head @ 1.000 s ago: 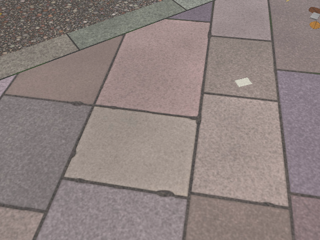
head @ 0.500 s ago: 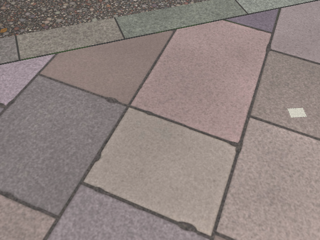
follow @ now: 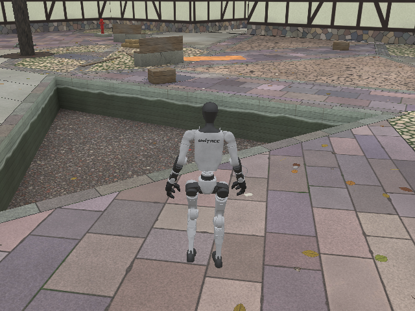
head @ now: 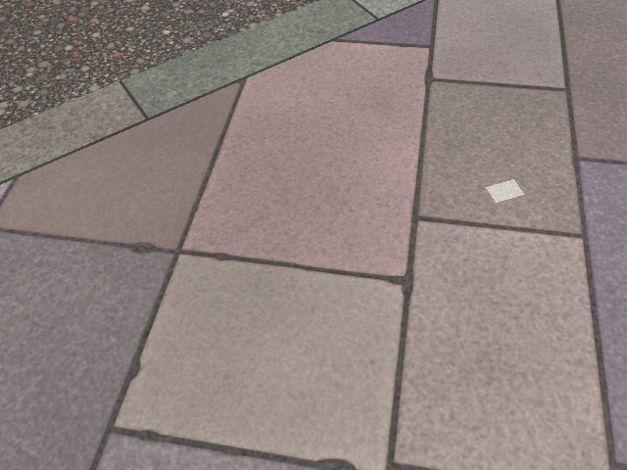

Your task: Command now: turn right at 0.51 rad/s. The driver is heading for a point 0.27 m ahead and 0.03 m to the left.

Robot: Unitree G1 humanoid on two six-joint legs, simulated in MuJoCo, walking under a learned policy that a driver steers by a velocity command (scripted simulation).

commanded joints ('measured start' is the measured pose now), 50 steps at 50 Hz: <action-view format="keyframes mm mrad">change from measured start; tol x16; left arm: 1 60 169 44 -48 4 -4 3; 50 -1 57 -69 233 4 -33 17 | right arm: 1 -7 -64 -7 -74 4 -4 -1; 50 130 -46 43 228 6 -36 5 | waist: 1 16 -134 -125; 11 -45 -139 -107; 13 18 193 -88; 33 -26 -97 -36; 50 -25 -26 -5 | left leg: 1 -85 2 -1 -60 3 -17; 8 126 -15 15 -279 17 20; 11 329 -3 12 -627 216 51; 13 364 372 -419 -789 380 172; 16 191 290 -283 -754 385 247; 26 351 189 -167 -618 593 186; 30 297 74 -75 -661 313 92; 50 320 98 -82 -666 324 75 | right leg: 1 193 -248 249 -39 560 -186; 10 8 -200 312 8 355 -97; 14 -137 39 62 420 -393 50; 18 -112 10 45 495 -241 77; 24 -17 -22 -53 143 -232 90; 27 169 -63 -25 -144 71 61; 29 198 -189 96 -61 234 21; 50 45 -149 65 -133 32 7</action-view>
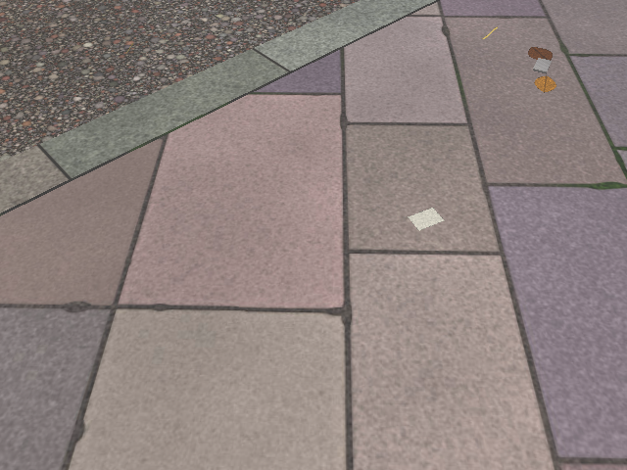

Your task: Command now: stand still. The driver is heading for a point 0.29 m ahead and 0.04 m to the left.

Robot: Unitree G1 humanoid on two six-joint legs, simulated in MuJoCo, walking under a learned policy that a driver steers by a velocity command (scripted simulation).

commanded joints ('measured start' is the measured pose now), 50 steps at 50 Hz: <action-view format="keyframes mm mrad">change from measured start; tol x8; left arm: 1 33 102 13 -8 0 -8 4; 35 157 18 1 59 2 -13 15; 45 238 110 69 39 17 -28 0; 50 203 -31 31 -16 4 -57 -3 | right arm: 1 24 -89 -11 -6 0 -8 -4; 35 97 -9 3 92 0 -8 -20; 44 -31 0 -14 -41 -28 -52 19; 48 208 21 -30 26 1 -83 12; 50 417 -169 -77 67 1 -79 -2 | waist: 1 4 -4 25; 35 9 -5 19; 42 68 -151 197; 48 -67 -59 105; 50 -107 300 -10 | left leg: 1 32 95 -96 -46 53 23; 35 21 88 -85 -18 19 25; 39 -163 -6 -21 135 -391 57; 44 -366 44 48 373 -288 62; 46 -243 34 74 238 -229 67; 48 97 -12 79 59 -76 61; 49 232 136 -124 -48 -81 75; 50 327 361 -446 -133 115 180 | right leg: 1 -99 -117 99 -84 73 -31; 34 -102 -110 79 -49 133 -31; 37 -125 -85 94 -70 -216 -61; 40 -136 -184 279 -161 -594 -152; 43 -97 -315 420 -230 -521 -229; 45 -81 -307 370 -194 -390 -223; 48 -242 -173 150 29 41 -121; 49 -323 -80 27 259 32 -68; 50 -472 37 -112 514 -267 -17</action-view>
